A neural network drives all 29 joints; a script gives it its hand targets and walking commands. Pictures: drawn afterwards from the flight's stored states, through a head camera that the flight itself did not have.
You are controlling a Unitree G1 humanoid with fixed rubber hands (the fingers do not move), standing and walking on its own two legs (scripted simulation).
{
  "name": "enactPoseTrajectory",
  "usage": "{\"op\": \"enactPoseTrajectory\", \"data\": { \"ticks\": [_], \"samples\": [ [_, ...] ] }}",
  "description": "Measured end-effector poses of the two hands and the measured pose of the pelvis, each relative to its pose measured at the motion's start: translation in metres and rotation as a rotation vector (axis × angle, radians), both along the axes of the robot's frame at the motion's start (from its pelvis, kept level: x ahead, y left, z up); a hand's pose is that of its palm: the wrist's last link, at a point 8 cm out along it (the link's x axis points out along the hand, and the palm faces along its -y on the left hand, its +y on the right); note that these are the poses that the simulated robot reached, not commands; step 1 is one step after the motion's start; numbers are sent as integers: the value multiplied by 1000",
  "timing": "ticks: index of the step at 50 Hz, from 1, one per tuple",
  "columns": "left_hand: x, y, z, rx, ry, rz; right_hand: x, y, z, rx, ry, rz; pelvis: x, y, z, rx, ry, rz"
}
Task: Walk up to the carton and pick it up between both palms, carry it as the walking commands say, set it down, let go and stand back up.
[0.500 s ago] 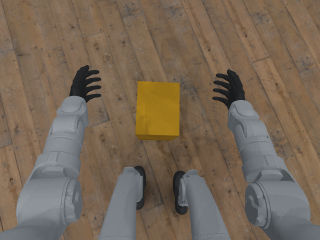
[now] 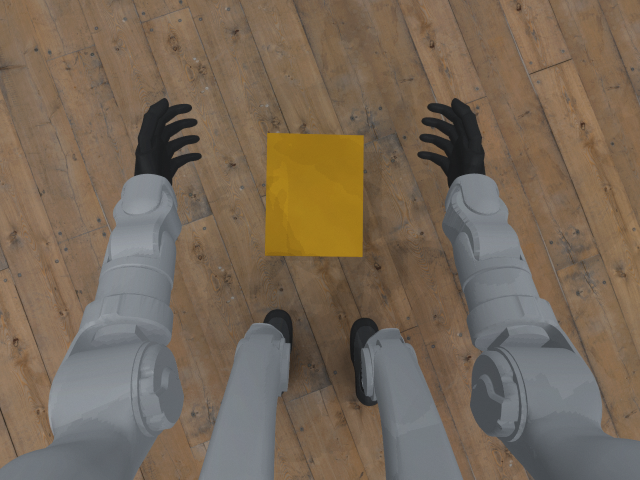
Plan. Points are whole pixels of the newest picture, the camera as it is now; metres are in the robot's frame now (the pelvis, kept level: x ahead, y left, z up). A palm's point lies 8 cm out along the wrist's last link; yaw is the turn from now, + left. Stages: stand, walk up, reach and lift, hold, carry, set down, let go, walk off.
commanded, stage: reach and lift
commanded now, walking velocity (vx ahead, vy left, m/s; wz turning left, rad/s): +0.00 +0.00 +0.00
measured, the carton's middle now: (313, 204) +0.45 +0.03 -0.50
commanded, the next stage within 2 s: none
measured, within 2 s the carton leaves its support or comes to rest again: neither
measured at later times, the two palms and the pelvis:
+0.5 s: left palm (198, 190) +0.45 +0.21 -0.31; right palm (414, 192) +0.46 -0.14 -0.31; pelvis -0.05 -0.01 -0.15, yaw -1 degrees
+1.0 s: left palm (227, 202) +0.44 +0.19 -0.45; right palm (392, 201) +0.46 -0.13 -0.44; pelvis -0.07 +0.00 -0.26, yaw -1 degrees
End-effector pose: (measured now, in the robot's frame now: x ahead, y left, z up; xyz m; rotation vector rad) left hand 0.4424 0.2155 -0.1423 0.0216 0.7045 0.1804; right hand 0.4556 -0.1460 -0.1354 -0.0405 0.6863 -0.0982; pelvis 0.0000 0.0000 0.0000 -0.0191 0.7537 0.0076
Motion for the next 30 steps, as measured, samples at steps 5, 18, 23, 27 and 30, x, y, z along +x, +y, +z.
{"op": "enactPoseTrajectory", "data": {
  "ticks": [5, 18, 23, 27, 30],
  "samples": [
    [0, 1, -28, -6, -4, 3, 0, 6, -31, 3, 7, 5, -9, -5, -25, 3, 34, 4],
    [2, 0, -122, -3, -13, 7, 0, 8, -126, -9, 3, -11, -38, -9, -114, -14, 44, 6],
    [4, -1, -155, -7, -10, 5, 0, 8, -160, -8, 8, -11, -48, -7, -143, -17, -7, 2],
    [5, -4, -182, -10, -12, 2, -1, 11, -188, -6, 13, -6, -57, -4, -161, -17, -80, 0],
    [6, -6, -203, -12, -22, 1, -1, 14, -209, -4, 10, -2, -64, -3, -171, -17, -161, 0]
  ]
}}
